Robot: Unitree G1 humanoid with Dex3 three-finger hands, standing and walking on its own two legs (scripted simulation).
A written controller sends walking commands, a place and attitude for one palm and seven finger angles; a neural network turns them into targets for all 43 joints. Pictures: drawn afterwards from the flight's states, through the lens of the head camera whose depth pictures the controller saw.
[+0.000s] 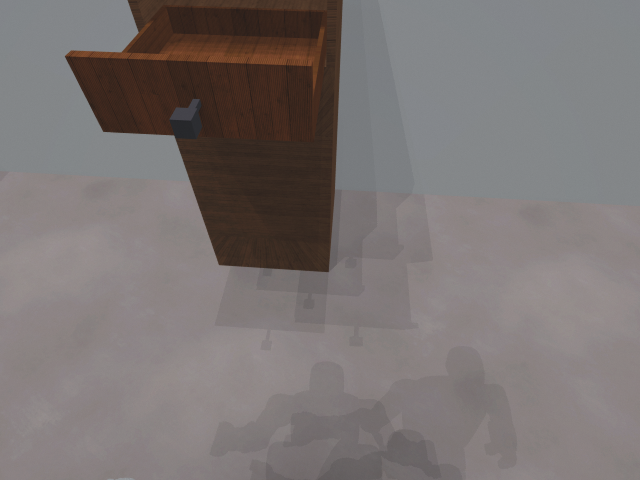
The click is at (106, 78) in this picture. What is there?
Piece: drawer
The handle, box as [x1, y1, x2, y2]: [169, 99, 201, 138]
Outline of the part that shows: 199,99 193,99 187,108 176,107 169,120 175,137 196,138 201,128 197,112 201,105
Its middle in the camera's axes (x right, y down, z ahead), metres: -0.21 -0.20 +0.62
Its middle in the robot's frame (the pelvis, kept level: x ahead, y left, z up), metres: +0.61 +0.24 +0.12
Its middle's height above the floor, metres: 0.90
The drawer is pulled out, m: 0.29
